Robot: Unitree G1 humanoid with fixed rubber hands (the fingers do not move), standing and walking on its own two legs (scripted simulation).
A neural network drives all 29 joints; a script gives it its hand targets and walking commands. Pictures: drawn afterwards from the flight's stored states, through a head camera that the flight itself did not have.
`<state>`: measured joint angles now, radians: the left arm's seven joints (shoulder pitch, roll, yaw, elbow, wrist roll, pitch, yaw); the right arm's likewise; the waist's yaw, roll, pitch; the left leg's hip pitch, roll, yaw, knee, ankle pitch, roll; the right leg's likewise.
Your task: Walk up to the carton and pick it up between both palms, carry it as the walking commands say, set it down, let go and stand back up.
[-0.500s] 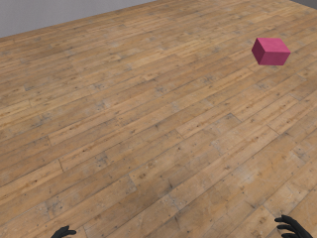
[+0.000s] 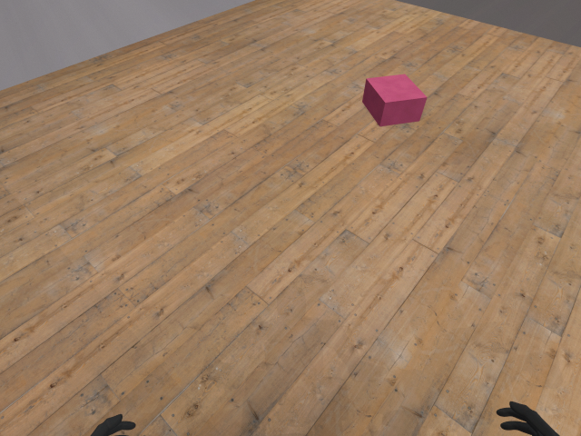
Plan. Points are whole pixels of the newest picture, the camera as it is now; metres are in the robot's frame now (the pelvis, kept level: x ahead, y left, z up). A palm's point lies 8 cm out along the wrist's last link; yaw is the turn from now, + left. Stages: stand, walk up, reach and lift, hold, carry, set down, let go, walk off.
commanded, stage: walk up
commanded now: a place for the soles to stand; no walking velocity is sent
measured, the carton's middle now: (392, 99) +2.06 -0.65 -0.67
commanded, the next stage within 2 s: none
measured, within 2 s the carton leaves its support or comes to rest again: neither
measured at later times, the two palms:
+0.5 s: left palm (194, 288) +0.39 +0.19 -0.07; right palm (579, 412) +0.19 -0.39 -0.08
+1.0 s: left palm (210, 228) +0.53 +0.18 -0.08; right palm (546, 317) +0.32 -0.39 -0.05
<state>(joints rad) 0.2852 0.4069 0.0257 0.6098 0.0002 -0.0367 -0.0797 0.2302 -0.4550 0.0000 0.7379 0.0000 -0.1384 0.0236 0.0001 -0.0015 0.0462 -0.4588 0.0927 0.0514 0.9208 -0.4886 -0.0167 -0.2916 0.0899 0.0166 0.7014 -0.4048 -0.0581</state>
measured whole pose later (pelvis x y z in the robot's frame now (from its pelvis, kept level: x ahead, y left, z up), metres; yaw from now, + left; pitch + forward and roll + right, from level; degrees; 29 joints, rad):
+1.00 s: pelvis +0.34 -0.06 +0.01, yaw -17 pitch +1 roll -1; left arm 0.31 0.41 0.03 0.64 0.00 -0.07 -0.06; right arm 0.36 -0.45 0.00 0.74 0.00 -0.14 0.05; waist 0.00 -0.04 0.01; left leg -0.34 0.07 0.12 0.69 -0.35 0.03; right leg -0.52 0.01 0.03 1.06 -0.42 -0.04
